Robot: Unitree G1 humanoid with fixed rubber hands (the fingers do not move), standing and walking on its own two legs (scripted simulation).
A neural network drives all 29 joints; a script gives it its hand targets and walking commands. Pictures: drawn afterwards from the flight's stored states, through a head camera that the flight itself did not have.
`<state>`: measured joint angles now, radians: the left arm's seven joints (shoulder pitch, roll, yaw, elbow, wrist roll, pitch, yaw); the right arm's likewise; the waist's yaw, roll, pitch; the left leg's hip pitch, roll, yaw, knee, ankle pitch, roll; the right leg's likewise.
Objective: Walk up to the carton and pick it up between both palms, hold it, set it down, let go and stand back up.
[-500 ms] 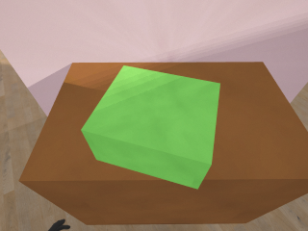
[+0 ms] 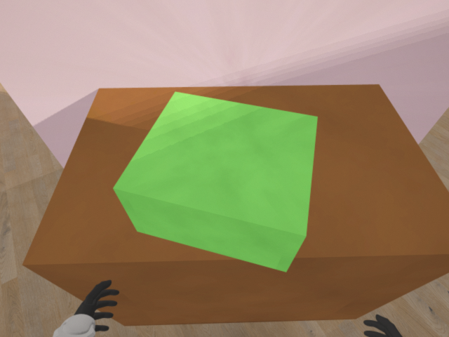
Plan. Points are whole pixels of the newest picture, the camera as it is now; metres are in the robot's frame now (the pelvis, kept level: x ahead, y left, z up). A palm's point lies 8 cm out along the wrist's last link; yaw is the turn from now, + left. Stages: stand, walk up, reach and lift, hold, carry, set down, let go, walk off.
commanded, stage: reach and lift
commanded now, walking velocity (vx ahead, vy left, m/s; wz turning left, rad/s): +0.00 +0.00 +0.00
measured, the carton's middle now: (226, 174) +0.43 +0.02 +0.02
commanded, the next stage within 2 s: none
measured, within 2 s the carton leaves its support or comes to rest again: neither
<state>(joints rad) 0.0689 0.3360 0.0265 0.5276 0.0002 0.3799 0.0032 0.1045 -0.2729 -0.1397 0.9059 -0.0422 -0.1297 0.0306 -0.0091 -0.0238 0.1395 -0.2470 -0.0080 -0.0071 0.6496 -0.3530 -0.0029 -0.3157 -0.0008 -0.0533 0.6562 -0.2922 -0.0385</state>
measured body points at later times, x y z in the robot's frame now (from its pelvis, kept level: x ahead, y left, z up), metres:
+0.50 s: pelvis -0.02 +0.01 +0.00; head -0.06 +0.03 +0.45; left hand +0.15 +0.30 -0.05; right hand +0.14 -0.27 -0.03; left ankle +0.00 +0.12 -0.72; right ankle +0.04 -0.10 -0.72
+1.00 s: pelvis +0.01 +0.01 +0.01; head -0.02 +0.02 +0.46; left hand +0.20 +0.31 +0.01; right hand +0.20 -0.25 +0.03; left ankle +0.00 +0.12 -0.72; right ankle +0.04 -0.10 -0.72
